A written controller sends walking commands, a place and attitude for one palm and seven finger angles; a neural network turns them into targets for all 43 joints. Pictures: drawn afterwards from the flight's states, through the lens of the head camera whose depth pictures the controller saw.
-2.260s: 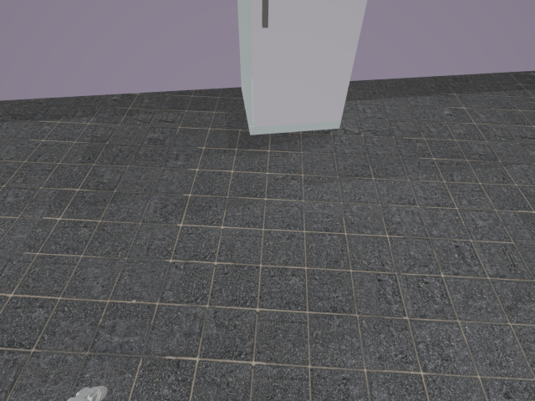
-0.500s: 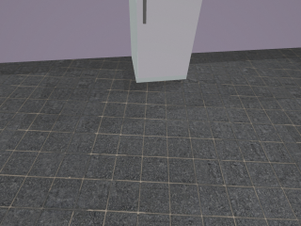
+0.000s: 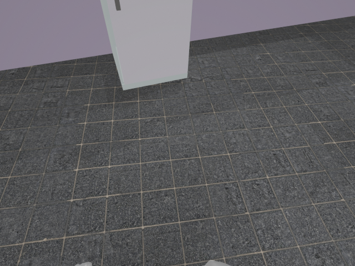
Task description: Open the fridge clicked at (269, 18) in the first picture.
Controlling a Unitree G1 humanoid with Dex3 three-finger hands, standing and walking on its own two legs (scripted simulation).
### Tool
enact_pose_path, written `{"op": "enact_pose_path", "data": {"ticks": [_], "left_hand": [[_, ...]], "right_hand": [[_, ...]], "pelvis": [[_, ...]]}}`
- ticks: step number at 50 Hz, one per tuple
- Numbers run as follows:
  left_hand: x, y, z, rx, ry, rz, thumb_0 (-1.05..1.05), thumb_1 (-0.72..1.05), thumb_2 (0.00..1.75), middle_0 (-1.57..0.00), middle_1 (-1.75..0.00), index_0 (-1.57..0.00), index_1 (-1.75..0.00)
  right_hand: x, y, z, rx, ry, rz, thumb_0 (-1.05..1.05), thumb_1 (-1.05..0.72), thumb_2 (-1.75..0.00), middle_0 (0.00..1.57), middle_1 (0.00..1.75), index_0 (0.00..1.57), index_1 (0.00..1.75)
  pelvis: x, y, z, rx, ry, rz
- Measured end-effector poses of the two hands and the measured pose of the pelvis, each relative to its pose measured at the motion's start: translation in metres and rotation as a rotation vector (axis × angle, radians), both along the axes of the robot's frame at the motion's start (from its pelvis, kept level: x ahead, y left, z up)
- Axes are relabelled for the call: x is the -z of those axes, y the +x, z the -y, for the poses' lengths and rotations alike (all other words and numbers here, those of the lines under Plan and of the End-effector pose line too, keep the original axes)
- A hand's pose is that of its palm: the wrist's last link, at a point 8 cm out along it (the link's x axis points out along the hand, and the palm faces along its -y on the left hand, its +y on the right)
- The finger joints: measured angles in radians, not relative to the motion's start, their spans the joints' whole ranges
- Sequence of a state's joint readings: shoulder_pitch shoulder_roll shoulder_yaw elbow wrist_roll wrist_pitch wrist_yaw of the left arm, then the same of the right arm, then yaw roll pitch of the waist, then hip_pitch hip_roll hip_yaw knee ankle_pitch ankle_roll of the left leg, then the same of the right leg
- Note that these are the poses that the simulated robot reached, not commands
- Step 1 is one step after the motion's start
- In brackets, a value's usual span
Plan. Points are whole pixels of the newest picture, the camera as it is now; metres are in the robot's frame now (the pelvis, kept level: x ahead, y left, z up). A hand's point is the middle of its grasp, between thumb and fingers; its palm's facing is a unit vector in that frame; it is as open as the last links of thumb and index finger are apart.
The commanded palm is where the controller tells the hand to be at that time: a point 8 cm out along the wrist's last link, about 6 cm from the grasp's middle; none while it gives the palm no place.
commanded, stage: walk to a spot facing it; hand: left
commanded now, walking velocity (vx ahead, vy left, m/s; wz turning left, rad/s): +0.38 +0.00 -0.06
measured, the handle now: out of the picture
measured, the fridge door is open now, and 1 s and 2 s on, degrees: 0 0 0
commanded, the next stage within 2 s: turn to face it in 1.60 s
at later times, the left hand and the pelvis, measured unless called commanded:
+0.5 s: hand (94, 238) +0.21 +0.23 -0.16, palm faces +0.02 -0.99 -0.14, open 7.4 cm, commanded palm none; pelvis +0.20 +0.05 +0.03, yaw -3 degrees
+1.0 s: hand (139, 146) +0.50 +0.15 -0.14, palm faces -0.03 -0.97 -0.23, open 7.1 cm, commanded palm none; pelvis +0.42 -0.03 +0.02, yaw -4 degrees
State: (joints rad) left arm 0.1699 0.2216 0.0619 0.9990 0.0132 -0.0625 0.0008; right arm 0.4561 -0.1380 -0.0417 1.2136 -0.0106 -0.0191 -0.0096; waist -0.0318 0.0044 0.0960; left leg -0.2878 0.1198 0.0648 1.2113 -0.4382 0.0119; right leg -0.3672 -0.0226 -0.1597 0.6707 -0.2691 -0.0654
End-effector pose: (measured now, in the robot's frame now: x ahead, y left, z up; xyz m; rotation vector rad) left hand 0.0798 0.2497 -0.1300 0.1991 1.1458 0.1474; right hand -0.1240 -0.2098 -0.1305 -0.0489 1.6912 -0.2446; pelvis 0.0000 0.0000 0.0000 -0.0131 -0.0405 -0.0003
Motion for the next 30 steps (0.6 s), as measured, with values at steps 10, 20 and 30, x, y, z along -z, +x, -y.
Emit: {"op": "enact_pose_path", "data": {"ticks": [10,20,30], "left_hand": [[0.003,0.012,0.016,-0.029,-0.094,-0.138,0.01,0.93,0.9,-0.2,-0.3,-0.2,-0.3],[0.017,0.06,-0.02,-0.065,-0.124,-0.252,0.01,0.91,0.9,-0.2,-0.3,-0.2,-0.3],[-0.012,0.198,-0.025,0.002,-0.075,-0.167,0.01,0.91,0.9,-0.2,-0.3,-0.19,-0.3]], "right_hand": [[-0.024,0.242,0.011,-0.111,-0.07,0.494,0.0,-0.92,-0.9,0.2,0.3,0.19,0.3],[-0.027,0.344,-0.028,-0.151,-0.097,0.568,0.0,-0.92,-0.9,0.2,0.3,0.19,0.3],[-0.026,0.303,-0.037,-0.004,-0.063,0.256,0.0,-0.94,-0.9,0.2,0.3,0.2,0.3]], "pelvis": [[-0.019,0.075,-0.013,0.012,-0.024,-0.015],[-0.013,0.16,-0.048,0.03,-0.016,-0.013],[-0.03,0.24,-0.045,0.071,0.016,-0.037]]}}
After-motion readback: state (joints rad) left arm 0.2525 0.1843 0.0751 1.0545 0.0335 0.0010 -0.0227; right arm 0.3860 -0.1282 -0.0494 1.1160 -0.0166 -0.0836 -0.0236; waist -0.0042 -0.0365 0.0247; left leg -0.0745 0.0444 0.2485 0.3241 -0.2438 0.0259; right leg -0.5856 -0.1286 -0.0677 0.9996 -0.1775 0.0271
